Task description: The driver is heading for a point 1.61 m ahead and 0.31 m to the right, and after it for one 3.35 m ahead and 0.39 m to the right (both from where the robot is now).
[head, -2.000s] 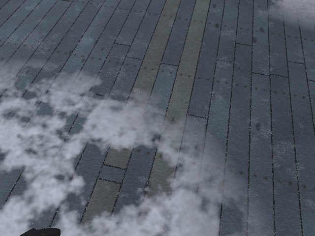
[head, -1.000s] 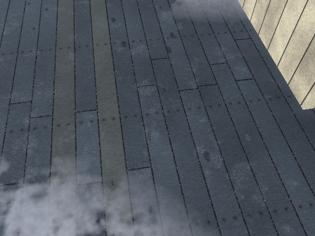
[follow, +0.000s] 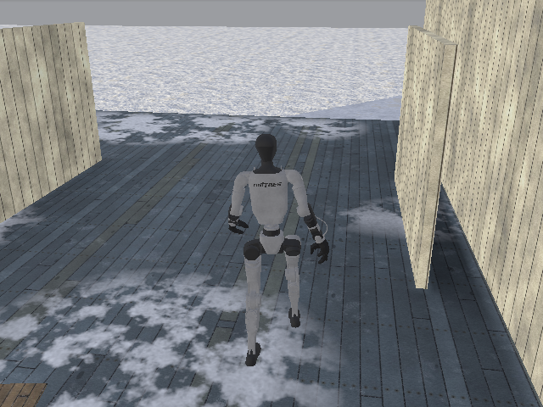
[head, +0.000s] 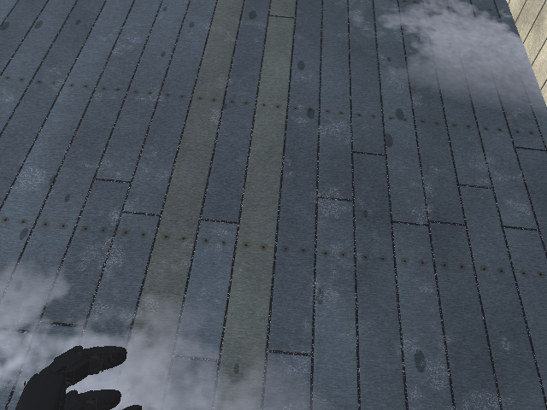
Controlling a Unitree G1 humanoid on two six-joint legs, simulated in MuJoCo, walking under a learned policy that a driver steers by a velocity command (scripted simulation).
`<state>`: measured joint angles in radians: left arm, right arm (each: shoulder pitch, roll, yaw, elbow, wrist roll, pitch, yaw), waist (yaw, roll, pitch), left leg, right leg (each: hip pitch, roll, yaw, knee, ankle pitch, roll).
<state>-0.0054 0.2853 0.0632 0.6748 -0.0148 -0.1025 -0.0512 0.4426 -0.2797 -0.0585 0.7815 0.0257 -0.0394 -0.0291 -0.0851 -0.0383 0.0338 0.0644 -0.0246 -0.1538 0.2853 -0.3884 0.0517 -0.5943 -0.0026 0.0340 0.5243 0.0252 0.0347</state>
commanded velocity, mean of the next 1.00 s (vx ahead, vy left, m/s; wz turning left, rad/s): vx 0.41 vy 0.00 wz -0.31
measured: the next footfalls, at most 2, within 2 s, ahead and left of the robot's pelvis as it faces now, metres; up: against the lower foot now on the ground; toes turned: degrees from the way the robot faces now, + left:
right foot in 0.08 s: +0.23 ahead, -0.13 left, +0.00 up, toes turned +3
left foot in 0.52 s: +0.46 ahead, +0.12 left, +0.00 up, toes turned -9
